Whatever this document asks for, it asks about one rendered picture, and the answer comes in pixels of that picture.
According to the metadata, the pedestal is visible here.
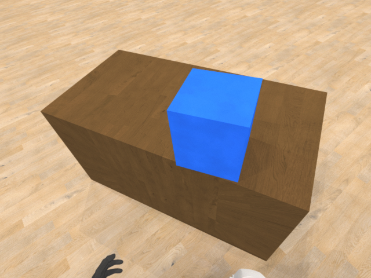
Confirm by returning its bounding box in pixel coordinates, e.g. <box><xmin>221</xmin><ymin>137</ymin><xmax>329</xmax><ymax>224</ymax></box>
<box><xmin>41</xmin><ymin>50</ymin><xmax>327</xmax><ymax>261</ymax></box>

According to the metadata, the left robot hand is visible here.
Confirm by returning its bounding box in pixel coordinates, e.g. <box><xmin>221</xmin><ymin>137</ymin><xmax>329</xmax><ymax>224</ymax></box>
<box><xmin>92</xmin><ymin>254</ymin><xmax>123</xmax><ymax>278</ymax></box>

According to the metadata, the carton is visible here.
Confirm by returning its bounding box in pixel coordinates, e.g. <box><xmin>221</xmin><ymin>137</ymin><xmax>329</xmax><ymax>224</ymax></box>
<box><xmin>167</xmin><ymin>68</ymin><xmax>263</xmax><ymax>182</ymax></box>

